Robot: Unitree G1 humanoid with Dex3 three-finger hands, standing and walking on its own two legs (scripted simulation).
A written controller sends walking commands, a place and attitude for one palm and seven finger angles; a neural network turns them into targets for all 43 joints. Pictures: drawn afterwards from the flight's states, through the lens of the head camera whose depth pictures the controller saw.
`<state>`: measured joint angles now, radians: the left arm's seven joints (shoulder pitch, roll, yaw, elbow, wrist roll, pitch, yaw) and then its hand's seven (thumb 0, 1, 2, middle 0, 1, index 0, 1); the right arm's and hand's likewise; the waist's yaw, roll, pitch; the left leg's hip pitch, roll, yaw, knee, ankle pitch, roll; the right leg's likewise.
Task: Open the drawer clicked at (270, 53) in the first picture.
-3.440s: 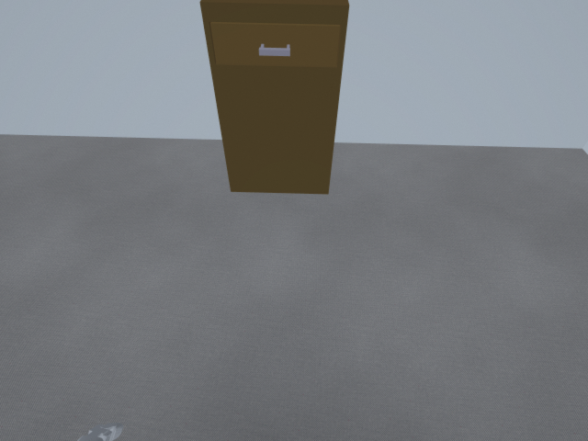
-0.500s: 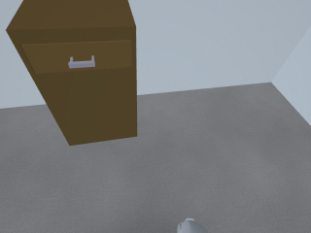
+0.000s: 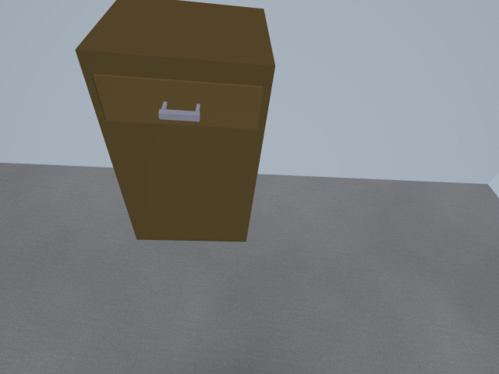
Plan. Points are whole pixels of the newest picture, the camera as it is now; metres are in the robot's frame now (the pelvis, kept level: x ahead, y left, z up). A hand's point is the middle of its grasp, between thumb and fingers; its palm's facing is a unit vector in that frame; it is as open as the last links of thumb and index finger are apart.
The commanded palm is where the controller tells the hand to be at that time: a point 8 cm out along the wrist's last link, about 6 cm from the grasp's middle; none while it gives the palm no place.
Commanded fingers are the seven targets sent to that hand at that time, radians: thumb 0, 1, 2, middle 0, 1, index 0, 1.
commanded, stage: take the last steps up to it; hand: left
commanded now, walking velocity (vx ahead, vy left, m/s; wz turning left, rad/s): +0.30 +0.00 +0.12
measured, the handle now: (180, 110) +0.77 +0.23 -0.02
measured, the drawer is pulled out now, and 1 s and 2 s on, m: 0.00 0.00 0.00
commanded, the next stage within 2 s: come to a stop and stand still in 0.94 s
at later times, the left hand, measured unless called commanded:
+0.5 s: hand out of the picture +0.11 +0.17 -0.15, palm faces +0.04 -0.98 -0.20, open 7.3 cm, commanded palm none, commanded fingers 0.00 0.90 0.90 -0.20 -0.30 -0.20 -0.30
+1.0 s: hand out of the picture +0.11 +0.10 -0.15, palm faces +0.23 -0.97 -0.12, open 7.4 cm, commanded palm none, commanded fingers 0.00 0.90 0.90 -0.20 -0.30 -0.20 -0.30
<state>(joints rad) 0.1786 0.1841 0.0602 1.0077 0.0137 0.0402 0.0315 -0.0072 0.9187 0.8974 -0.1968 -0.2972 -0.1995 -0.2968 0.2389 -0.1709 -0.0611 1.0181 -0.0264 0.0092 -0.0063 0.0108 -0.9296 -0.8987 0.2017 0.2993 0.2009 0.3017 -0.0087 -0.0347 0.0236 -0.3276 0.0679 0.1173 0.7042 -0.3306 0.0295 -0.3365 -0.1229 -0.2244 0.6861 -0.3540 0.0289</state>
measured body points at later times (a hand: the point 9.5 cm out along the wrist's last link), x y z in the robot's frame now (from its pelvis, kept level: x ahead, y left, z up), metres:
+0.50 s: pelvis +0.07 -0.02 +0.02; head +0.08 -0.03 +0.47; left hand +0.11 +0.22 -0.13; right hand +0.00 -0.22 -0.14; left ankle +0.02 +0.08 -0.72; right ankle +0.13 -0.14 -0.70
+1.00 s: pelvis +0.21 -0.03 +0.02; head +0.23 -0.02 +0.47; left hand +0.10 +0.15 -0.14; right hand +0.32 -0.25 -0.13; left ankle +0.27 +0.09 -0.70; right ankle +0.14 -0.14 -0.72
